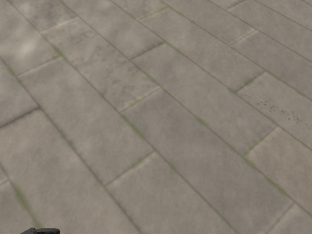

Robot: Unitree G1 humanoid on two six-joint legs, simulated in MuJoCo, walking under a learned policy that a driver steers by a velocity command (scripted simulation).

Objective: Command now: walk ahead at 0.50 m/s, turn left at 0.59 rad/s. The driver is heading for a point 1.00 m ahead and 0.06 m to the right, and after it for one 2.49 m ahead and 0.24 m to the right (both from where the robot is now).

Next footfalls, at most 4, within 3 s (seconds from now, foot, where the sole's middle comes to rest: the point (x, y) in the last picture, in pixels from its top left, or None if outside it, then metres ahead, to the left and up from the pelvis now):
0.22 right None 0.32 -0.14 -0.78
0.72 left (109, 220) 0.52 0.17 -0.78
1.26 right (154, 154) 0.84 -0.03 -0.78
1.74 left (123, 106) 1.14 0.13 -0.78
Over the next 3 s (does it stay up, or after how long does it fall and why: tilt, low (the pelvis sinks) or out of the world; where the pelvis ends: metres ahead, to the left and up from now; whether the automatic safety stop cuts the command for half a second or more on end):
stays up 1.58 -0.16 0.00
